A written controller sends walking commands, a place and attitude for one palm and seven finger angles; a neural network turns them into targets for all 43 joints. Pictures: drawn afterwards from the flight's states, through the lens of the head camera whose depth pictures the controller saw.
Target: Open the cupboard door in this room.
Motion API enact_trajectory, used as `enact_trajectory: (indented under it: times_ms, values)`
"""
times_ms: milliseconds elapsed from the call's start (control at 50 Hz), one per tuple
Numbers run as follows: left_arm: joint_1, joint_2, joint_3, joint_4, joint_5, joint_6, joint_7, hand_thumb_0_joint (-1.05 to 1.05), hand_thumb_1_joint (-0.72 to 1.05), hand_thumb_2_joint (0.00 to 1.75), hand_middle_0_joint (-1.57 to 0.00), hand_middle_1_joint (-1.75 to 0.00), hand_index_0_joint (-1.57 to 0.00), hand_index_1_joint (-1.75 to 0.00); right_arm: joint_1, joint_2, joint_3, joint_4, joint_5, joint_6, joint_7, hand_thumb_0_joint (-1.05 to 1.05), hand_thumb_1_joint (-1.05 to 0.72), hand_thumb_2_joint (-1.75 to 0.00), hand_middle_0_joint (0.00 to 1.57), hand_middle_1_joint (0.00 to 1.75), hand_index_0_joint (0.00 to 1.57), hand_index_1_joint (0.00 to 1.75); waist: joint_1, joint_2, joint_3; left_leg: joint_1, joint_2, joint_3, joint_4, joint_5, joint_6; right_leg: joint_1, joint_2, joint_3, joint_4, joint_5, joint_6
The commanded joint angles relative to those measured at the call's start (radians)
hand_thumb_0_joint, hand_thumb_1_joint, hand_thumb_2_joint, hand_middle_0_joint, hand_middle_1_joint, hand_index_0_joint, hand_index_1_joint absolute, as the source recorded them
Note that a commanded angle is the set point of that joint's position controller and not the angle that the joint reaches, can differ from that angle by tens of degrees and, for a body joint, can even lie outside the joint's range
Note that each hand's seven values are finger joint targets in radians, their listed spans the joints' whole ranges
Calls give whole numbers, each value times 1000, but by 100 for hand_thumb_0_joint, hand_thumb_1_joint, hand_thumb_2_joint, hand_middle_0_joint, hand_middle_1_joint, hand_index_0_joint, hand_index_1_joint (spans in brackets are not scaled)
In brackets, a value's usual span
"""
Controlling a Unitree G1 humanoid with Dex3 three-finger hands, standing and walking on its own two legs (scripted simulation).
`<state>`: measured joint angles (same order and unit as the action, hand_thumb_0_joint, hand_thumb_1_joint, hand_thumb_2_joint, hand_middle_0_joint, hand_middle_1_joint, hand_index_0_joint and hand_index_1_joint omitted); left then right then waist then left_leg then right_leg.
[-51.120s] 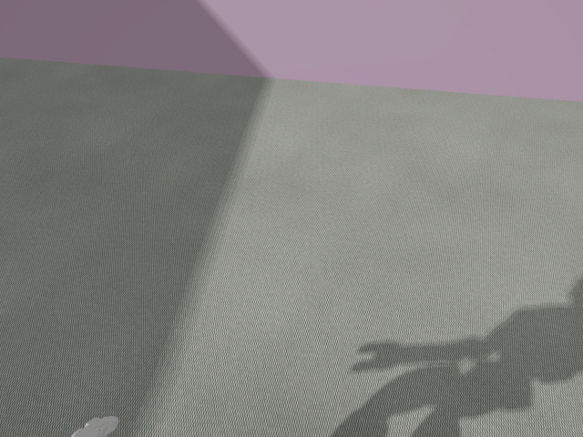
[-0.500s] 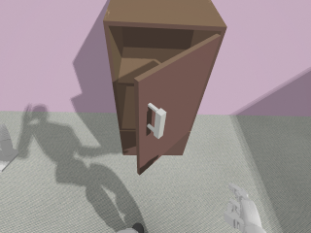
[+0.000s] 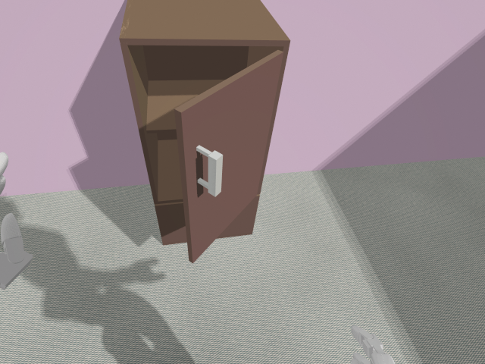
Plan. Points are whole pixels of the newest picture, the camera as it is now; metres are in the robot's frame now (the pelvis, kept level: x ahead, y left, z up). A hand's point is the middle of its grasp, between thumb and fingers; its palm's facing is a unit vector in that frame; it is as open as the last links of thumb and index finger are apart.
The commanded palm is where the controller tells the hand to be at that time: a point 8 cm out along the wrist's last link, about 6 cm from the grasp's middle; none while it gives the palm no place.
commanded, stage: stop stepping back and stand still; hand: left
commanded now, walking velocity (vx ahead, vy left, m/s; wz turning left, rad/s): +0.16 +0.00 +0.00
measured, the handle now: (208, 170) +0.54 +0.08 -0.01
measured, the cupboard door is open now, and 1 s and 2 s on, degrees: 43 43 43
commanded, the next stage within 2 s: let the arm hang, fingers relaxed in 0.32 s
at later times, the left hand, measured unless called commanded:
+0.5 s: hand (56, 291) +0.21 +0.26 +0.07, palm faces +0.26 -0.83 -0.49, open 7.4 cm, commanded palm none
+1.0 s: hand out of the picture -0.04 +0.19 -0.17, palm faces +0.07 -0.97 -0.22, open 7.3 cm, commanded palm none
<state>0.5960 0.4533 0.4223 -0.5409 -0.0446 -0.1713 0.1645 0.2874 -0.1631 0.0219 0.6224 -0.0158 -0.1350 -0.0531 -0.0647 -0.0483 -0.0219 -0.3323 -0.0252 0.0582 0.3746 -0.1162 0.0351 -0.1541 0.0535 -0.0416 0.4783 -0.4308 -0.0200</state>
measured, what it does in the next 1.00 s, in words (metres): steps on the spot: left foot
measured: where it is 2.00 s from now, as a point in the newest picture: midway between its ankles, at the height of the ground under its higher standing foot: outside the picture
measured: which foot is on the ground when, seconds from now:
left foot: down 0.00-0.06, up 0.08-0.20, down 0.22-1.00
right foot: down 0.00-1.00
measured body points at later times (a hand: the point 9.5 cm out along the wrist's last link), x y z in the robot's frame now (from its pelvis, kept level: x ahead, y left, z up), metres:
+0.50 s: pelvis -0.01 +0.00 -0.01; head -0.01 -0.01 +0.43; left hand +0.19 +0.30 +0.10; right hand +0.13 -0.22 -0.13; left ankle +0.04 +0.12 -0.74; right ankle -0.03 -0.08 -0.74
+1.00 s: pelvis +0.01 +0.01 +0.00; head +0.03 +0.00 +0.45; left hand -0.04 +0.24 -0.16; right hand +0.00 -0.22 -0.16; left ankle +0.04 +0.12 -0.74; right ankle -0.03 -0.08 -0.74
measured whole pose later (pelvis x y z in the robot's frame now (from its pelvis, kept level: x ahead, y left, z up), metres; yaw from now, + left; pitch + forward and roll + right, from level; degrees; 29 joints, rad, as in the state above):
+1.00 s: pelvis +0.01 +0.01 +0.00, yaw +2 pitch -2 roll +0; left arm 0.34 0.17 0.01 1.15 0.00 0.01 0.03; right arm 0.28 -0.16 0.00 1.12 -0.01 0.02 -0.04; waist -0.01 0.02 0.07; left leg -0.22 0.00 0.02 0.43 -0.17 0.01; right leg -0.08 0.02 -0.07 0.40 -0.29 -0.04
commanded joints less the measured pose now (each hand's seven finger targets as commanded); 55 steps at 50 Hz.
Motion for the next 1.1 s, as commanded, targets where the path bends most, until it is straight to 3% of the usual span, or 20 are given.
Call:
enact_trajectory:
  times_ms: [0, 40, 60, 100, 160, 180, 220, 260, 300, 380, 400, 420, 460, 520, 580, 620, 640, 700, 840, 1080]
  values:
    - [41, 187, 159, -183, -4, -59, 16, 0, 90, 90, -20, -30, -20, -30, -130, -144, -57, -144, -16, -3, -20, 0, -90, -90, 20, 30, 20, 30, 42, 81, -75, -15, 62, -72, 95, -284, -60, 11, -142, 136, -221, -22, -88]
    - [-33, 165, 140, -153, -3, -51, 21, 0, 90, 90, -20, -30, -20, -30, -116, -165, -79, -124, -6, 9, -21, 0, -90, -90, 20, 30, 20, 30, 45, -98, -22, -22, 30, -71, 433, -220, -55, -207, -316, 416, -324, -306, -185]
    - [-74, 157, 130, -140, 0, -46, 26, 0, 90, 90, -20, -30, -20, -30, -113, -172, -79, -116, -6, 14, -18, 0, -90, -90, 20, 30, 20, 30, 41, -127, 5, -106, 32, -75, 539, -236, -53, -203, -350, 452, -332, -321, -204]
    - [-155, 147, 102, -92, 13, -57, 26, 0, 90, 90, -20, -30, -20, -30, -116, -166, -63, -109, -1, 3, -21, 0, -90, -90, 20, 30, 20, 30, 30, -62, 66, -100, 82, -86, 451, -249, -35, -203, -315, 329, -264, -176, -168]
    - [-259, 136, 58, -99, 23, -66, 27, 0, 90, 90, -20, -30, -20, -30, -148, -164, -60, -105, 6, -19, -44, 0, -90, -90, 20, 30, 20, 30, 36, 14, 78, 102, 58, -15, 165, -205, -14, -232, -220, 190, -166, -140, -98]
    - [-258, 140, 62, -103, 23, -69, 25, 0, 90, 90, -20, -30, -20, -30, -145, -174, -62, -108, 4, -27, -46, 0, -90, -90, 20, 30, 20, 30, 39, 85, 90, 148, 79, -77, 95, -250, 4, -267, -169, 168, -90, -125, -70]
    - [-243, 137, 75, -172, 24, -79, 23, 0, 90, 90, -20, -30, -20, -30, -145, -193, -61, -136, 7, -36, -41, 0, -90, -90, 20, 30, 20, 30, 50, 253, 82, 148, 237, -352, -42, -271, 76, -275, -37, 63, 101, 15, 1]
    - [-198, 168, 119, -149, 26, -85, 16, 0, 90, 90, -20, -30, -20, -30, -143, -155, -51, -118, -2, -48, -37, 0, -90, -90, 20, 30, 20, 30, 48, 301, 74, -28, 324, -528, -262, -639, 110, -184, -18, 48, 318, -65, 19]
    - [-151, 140, 110, -175, 29, -89, 17, 0, 90, 90, -20, -30, -20, -30, -145, -140, -53, -124, -8, -61, -23, 0, -90, -90, 20, 30, 20, 30, 55, 224, 58, -51, 307, -439, -237, -526, 112, -126, -41, 55, 278, -31, 10]
    - [-21, 129, 117, -168, 24, -78, 16, 0, 90, 90, -20, -30, -20, -30, -140, -144, -50, -137, 4, -51, -11, 0, -90, -90, 20, 30, 20, 30, 56, 195, -11, -84, 154, -150, -64, -325, 7, 81, -46, 28, -87, 121, 0]
    - [-90, -133, -295, 663, 100, 97, -130, 0, 90, 90, -20, -30, -20, -30, -145, -247, -96, 112, 5, -44, 60, 0, -90, -90, 20, 30, 20, 30, 39, 71, -22, -80, 108, -89, 229, -32, -14, -38, -193, 88, 1, 499, -26]
    - [-117, -145, -312, 691, 80, 159, -151, 0, 90, 90, -20, -30, -20, -30, -63, -147, -87, 108, 24, 11, 60, 0, -90, -90, 20, 30, 20, 30, 26, 41, -98, 36, 109, -66, 244, -50, -38, -112, -241, 166, 8, 527, -56]
    - [-214, -150, -336, 757, 80, 165, -158, 0, 90, 90, -20, -30, -20, -30, -33, -148, -76, 114, -1, 61, 49, 0, -90, -90, 20, 30, 20, 30, 34, -151, -68, 9, 88, -87, 299, -70, -18, -161, -227, 144, -14, 402, -70]
    - [-290, -116, -336, 924, 79, 163, -153, 0, 90, 90, -20, -30, -20, -30, -87, -166, -72, 109, -15, 111, 44, 0, -90, -90, 20, 30, 20, 30, 49, -290, 7, -65, 43, -67, 349, -187, -13, -79, -252, 141, -31, 611, -109]
    - [-341, -123, -356, 1115, 70, 177, -135, 0, 90, 90, -20, -30, -20, -30, -78, -133, -61, 169, -21, 140, 37, 0, -90, -90, 20, 30, 20, 30, 41, -130, 36, 15, 66, -68, 251, -58, -16, -55, -240, 108, -6, 663, -89]
    - [-335, -136, -367, 1236, 58, 182, -133, 0, 90, 90, -20, -30, -20, -30, -55, -134, -44, 235, -21, 138, 33, 0, -90, -90, 20, 30, 20, 30, 48, 140, 31, 100, 121, -161, 117, 214, 7, -79, -157, 70, 27, 389, -31]
    - [-314, -147, -372, 1302, 52, 183, -133, 0, 90, 90, -20, -30, -20, -30, -68, -140, -38, 262, -19, 135, 28, 0, -90, -90, 20, 30, 20, 30, 66, 250, 43, 75, 150, -212, 73, 214, 33, -50, -128, 63, 3, 260, -13]
    - [-270, -188, -361, 1431, 54, 173, -136, 0, 90, 90, -20, -30, -20, -30, -70, -102, -38, 312, -17, 137, 15, 0, -90, -90, 20, 30, 20, 30, 76, 249, 34, 57, 130, -187, 38, 51, 23, 21, -137, 77, -101, 256, -29]
    - [-266, -191, -392, 1588, 46, 158, -137, 0, 90, 90, -20, -30, -20, -30, 22, -99, -38, 422, -3, 134, 7, 0, -90, -90, 20, 30, 20, 30, 53, 82, -7, 174, 127, -143, 29, 110, 9, 40, -157, 75, -156, 344, -36]
    - [-201, -232, -411, 1684, 44, 160, -123, 0, 90, 90, -20, -30, -20, -30, 59, -55, -26, 507, -3, 141, 7, 0, -90, -90, 20, 30, 20, 30, 55, 19, 126, 156, 115, -126, -14, 19, 8, -36, -153, 77, -191, 215, -31]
